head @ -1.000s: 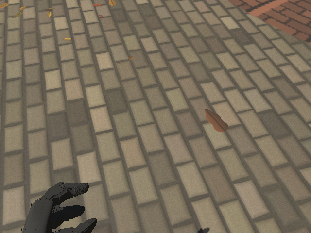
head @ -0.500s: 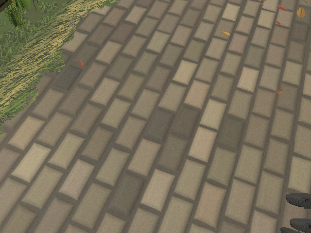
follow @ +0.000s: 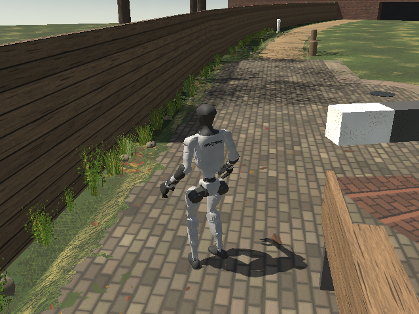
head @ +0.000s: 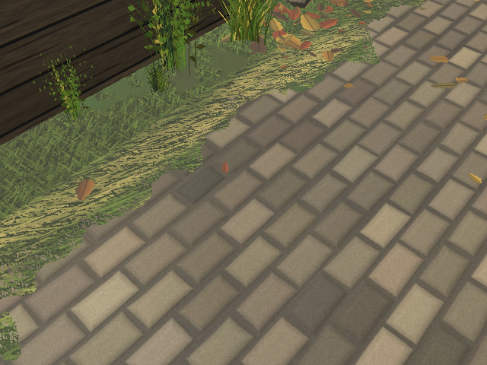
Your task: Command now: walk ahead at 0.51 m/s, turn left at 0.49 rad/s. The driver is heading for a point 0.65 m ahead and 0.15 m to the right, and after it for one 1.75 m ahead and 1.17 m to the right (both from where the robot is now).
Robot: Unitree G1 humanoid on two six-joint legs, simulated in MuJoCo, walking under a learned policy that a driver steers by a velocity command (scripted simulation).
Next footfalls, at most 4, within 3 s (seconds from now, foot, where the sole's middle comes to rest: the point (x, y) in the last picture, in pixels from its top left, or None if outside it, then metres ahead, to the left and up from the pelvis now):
0.02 right None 0.07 -0.13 -0.77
0.52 left None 0.41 0.21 -0.77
0.96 right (271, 263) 0.81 -0.08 -0.77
1.40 left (256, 200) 1.06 -0.04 -0.77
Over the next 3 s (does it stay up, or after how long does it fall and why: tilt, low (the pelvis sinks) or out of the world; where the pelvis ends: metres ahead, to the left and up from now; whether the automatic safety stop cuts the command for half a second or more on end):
stays up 0.87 -0.16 0.01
